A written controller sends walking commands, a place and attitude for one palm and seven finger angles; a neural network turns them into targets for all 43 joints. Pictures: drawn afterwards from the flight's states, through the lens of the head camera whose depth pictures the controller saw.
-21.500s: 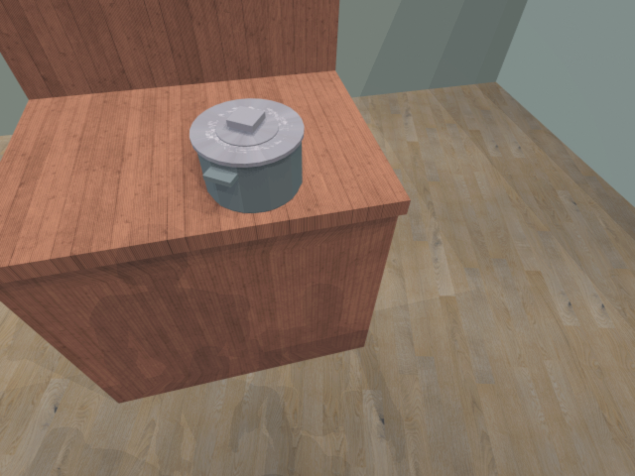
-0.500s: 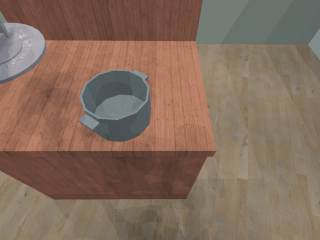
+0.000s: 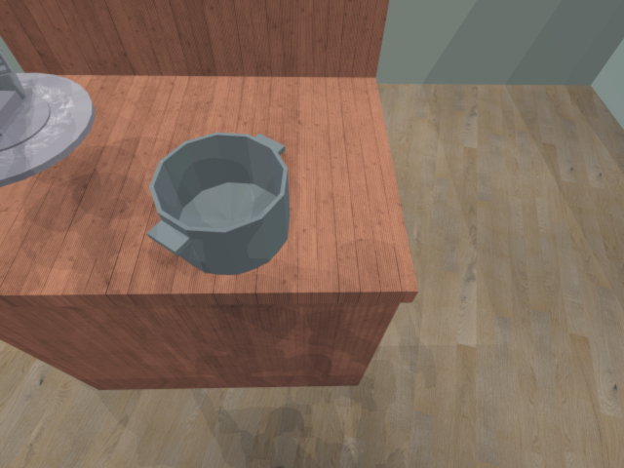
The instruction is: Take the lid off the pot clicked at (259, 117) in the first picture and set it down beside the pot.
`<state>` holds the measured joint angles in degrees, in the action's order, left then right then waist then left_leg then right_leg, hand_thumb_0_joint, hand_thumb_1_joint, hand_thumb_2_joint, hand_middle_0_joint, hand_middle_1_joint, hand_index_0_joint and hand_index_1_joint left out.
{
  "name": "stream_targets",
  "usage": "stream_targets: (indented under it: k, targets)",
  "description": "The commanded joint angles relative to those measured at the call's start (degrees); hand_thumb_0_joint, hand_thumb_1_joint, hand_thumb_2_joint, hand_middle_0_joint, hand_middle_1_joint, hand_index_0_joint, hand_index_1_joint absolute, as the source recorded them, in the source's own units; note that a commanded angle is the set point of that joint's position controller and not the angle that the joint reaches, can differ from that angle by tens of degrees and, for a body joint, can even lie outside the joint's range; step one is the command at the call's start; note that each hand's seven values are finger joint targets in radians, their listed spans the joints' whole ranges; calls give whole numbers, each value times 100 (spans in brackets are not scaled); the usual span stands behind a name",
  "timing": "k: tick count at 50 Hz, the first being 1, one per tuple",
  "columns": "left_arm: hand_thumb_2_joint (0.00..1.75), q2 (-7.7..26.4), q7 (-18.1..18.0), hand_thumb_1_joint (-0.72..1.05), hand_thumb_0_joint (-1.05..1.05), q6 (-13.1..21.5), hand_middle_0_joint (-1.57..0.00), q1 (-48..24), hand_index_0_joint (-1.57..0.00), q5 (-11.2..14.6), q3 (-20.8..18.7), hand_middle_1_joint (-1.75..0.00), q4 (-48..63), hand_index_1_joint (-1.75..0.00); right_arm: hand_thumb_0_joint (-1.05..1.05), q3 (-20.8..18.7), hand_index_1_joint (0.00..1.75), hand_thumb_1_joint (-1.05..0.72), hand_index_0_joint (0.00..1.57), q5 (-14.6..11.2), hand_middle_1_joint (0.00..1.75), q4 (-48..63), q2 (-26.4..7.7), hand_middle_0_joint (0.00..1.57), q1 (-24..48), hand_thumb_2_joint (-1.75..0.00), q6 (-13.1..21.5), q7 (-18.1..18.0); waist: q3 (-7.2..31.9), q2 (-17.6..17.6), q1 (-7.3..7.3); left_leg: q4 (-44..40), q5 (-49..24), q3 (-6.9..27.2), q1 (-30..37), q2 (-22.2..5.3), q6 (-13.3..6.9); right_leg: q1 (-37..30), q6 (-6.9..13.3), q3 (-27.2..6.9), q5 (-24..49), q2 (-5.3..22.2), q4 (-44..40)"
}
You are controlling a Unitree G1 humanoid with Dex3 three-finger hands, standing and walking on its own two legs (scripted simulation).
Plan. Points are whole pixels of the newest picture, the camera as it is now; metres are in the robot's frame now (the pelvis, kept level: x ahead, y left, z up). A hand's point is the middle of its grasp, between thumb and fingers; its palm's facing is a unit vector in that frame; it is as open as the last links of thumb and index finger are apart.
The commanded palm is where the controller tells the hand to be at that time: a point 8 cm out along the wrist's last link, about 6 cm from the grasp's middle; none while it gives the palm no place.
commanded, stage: lower the lid onto the table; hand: left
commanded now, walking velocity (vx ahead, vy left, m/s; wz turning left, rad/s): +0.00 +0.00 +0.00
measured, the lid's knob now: out of the picture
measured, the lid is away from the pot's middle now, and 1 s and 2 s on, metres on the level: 0.23 0.23 0.23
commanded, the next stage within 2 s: none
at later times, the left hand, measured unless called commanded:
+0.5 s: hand out of the picture +0.45 +0.35 +0.19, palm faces -0.32 -0.20 -0.93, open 8.5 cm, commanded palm +0.44 +0.35 +0.26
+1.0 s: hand (5, 160) +0.43 +0.35 +0.16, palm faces -0.38 -0.21 -0.90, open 8.5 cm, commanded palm +0.45 +0.36 +0.22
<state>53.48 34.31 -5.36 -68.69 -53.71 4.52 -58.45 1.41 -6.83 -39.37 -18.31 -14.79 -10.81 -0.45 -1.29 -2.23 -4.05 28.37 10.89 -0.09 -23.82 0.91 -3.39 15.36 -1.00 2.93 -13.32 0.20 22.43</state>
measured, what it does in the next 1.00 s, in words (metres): stands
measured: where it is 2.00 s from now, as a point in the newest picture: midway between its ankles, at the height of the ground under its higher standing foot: outside the picture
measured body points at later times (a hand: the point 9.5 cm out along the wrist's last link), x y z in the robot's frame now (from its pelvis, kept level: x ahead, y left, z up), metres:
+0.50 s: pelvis +0.00 +0.00 +0.00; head +0.07 +0.00 +0.44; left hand +0.46 +0.35 +0.24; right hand +0.06 -0.28 -0.13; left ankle +0.03 +0.08 -0.74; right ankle -0.03 -0.14 -0.74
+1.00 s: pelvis -0.01 +0.00 +0.00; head +0.05 +0.01 +0.44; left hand +0.44 +0.36 +0.21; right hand +0.05 -0.28 -0.13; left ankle +0.03 +0.08 -0.74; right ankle -0.03 -0.14 -0.74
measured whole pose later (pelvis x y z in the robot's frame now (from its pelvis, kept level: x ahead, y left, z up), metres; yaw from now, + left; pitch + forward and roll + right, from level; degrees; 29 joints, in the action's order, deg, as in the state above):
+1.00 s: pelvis -0.01 +0.00 +0.00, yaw +0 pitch +7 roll -3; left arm 51.0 30.1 -0.3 -61.9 -52.8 2.6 -62.1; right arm 1.4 -6.5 -40.2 -18.1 -14.4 -11.2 -1.5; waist 0.1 -2.1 -4.7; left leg 31.5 11.6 0.1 -27.2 0.5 -3.3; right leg 18.8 -1.0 3.0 -14.0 -0.2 25.6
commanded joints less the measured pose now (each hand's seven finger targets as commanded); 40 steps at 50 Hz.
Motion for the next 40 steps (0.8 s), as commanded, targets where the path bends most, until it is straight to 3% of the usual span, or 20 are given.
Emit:
stream_targets:
  k: [1, 2, 5, 6, 8, 10, 11, 15, 16, 17, 20, 21, 25, 26, 27, 30, 31, 35, 36, 40]
  targets:
    - [106, 1470, -314, 53, 0, 41, -80, -3048, -78, -36, -299, -101, 1481, -99, 0, -342, 30, -90, 20, 38, 30, 419, -939, 20, -256, -90, 210, -37, 2690, -785, -147, -40, -1901, 306, 2714, 32, -153, 452, 287, 105, 845, -474, -193]
    - [106, 1721, -339, 53, 0, 124, -80, -2806, -78, -41, -588, -101, 1207, -99, 0, -326, 30, -90, 20, 47, 30, 408, -994, 20, -278, -90, 199, -67, 2476, -599, -88, -44, -1639, 277, 2408, 57, -169, 403, 293, 126, 878, -467, -264]
    - [106, 1789, -297, 53, 0, 94, -80, -2917, -78, 94, -478, -101, 886, -99, 0, -311, 30, -90, 20, 44, 30, 318, -1065, 20, -94, -90, 264, -44, 2369, -542, -10, -127, -1625, 282, 2120, 110, -113, 437, 319, 191, 1025, -367, -205]
    - [106, 1484, -333, 53, 0, 122, -80, -2854, -78, -11, -318, -101, 968, -99, 0, -322, 30, -90, 20, 23, 30, 349, -976, 20, -299, -90, 191, -51, 2436, -466, -165, -84, -1591, 217, 2287, 53, -152, 329, 271, 108, 940, -450, -150]
    - [106, 1889, -387, 53, 0, 234, -80, -2955, -78, -56, -631, -101, 1324, -99, 0, -320, 30, -90, 20, 43, 30, 412, -1020, 20, -235, -90, 178, -48, 2719, -689, -51, -20, -1752, 220, 2332, 77, -165, 191, 300, 69, 1144, -418, -149]
    - [106, 1854, -364, 53, 0, 179, -80, -3230, -78, 56, -515, -101, 1390, -99, 0, -344, 30, -90, 20, 72, 30, 352, -1041, 20, -54, -90, 265, -14, 2797, -950, 37, 24, -2356, 364, 2530, 94, -93, 470, 339, 165, 1269, -372, -127]
    - [106, 1626, -403, 53, 0, 194, -80, -2892, -78, -32, -499, -101, 1416, -99, 0, -358, 30, -90, 20, 54, 30, 409, -951, 20, -274, -90, 196, -15, 2807, -787, -136, 81, -2324, 299, 2668, 29, -137, 388, 273, 78, 1167, -458, -88]
    - [106, 2074, -410, 53, 0, 265, -80, -2384, -78, 73, -880, -101, 929, -99, 0, -326, 30, -90, 20, 64, 30, 415, -1044, 20, -169, -90, 201, -2, 2618, -600, 50, 74, -2320, 272, 2180, 115, -114, 303, 319, 137, 1445, -395, -28]
    - [106, 1717, -426, 53, 0, 256, -80, -2197, -78, -1, -676, -101, 818, -99, 0, -325, 30, -90, 20, 44, 30, 456, -951, 20, -270, -90, 123, -8, 2469, -442, -130, 88, -2114, 195, 2153, 78, -142, 296, 260, 84, 1292, -444, -8]
    - [106, 1771, -434, 53, 0, 297, -80, -2191, -78, 10, -738, -101, 831, -99, 0, -330, 30, -90, 20, 50, 30, 449, -990, 20, -272, -90, 98, -20, 2349, -387, -91, 78, -1931, 173, 2028, 85, -158, 298, 261, 85, 1313, -436, -62]
    - [106, 2128, -455, 53, 0, 310, -80, -2551, -78, 32, -909, -101, 1455, -99, 0, -353, 30, -90, 20, 80, 30, 516, -1025, 20, -86, -90, 113, 19, 2838, -792, 34, 155, -2507, 266, 2327, 101, -134, 268, 310, 80, 1561, -380, 17]
    - [106, 1889, -487, 53, 0, 306, -80, -2395, -78, -27, -790, -101, 1460, -99, 0, -357, 30, -90, 20, 76, 30, 541, -954, 20, -197, -90, 78, 12, 2853, -812, -99, 196, -2551, 242, 2475, 65, -154, 308, 267, 32, 1459, -422, 24]
    - [106, 1982, -473, 53, 0, 329, -80, -2279, -78, 109, -927, -101, 1473, -99, 0, -378, 30, -90, 20, 74, 30, 522, -1009, 20, -118, -90, 96, 14, 2728, -850, -10, 188, -2611, 337, 2452, 85, -122, 520, 302, 119, 1361, -416, -21]
    - [106, 1761, -499, 53, 0, 326, -80, -2025, -78, 55, -834, -101, 1346, -99, 0, -374, 30, -90, 20, 74, 30, 523, -951, 20, -229, -90, 55, 5, 2692, -691, -132, 211, -2497, 287, 2461, 55, -140, 483, 259, 84, 1276, -454, 22]
    - [106, 1838, -500, 53, 0, 353, -80, -1865, -78, 75, -955, -101, 1125, -99, 0, -363, 30, -90, 20, 74, 30, 507, -976, 20, -248, -90, 40, -15, 2477, -506, -102, 197, -2228, 260, 2233, 67, -157, 497, 256, 103, 1243, -456, -21]
    - [106, 1837, -501, 53, 0, 361, -80, -2105, -78, 133, -832, -101, 1284, -99, 0, -363, 30, -90, 20, 70, 30, 496, -998, 20, -135, -90, 37, -12, 2617, -624, -61, 166, -2150, 243, 2199, 104, -143, 456, 285, 103, 1303, -412, 5]
    - [106, 1683, -524, 53, 0, 337, -80, -1978, -78, 78, -740, -101, 1064, -99, 0, -361, 30, -90, 20, 69, 30, 479, -956, 20, -209, -90, 5, -27, 2435, -513, -171, 156, -1897, 211, 2131, 79, -153, 518, 252, 76, 1091, -438, 1]
    - [106, 1996, -557, 53, 0, 399, -80, -2448, -78, 129, -843, -101, 1462, -99, 0, -360, 30, -90, 20, 81, 30, 453, -1019, 20, -82, -90, 79, -40, 2714, -928, -33, 163, -2034, 290, 2304, 100, -123, 589, 319, 114, 1123, -407, -7]
    - [106, 1798, -601, 53, 0, 422, -80, -2278, -78, 49, -771, -101, 1374, -99, 0, -357, 30, -90, 20, 79, 30, 457, -951, 20, -207, -90, 45, -55, 2761, -880, -154, 201, -2011, 279, 2412, 57, -129, 590, 279, 74, 978, -453, 41]
    - [106, 1875, -600, 53, 0, 477, -80, -2184, -78, 144, -829, -101, 1149, -99, 0, -345, 30, -90, 20, 70, 30, 423, -1008, 20, -126, -90, 95, -77, 2578, -806, -52, 142, -1747, 295, 2158, 100, -110, 650, 323, 126, 944, -430, -2]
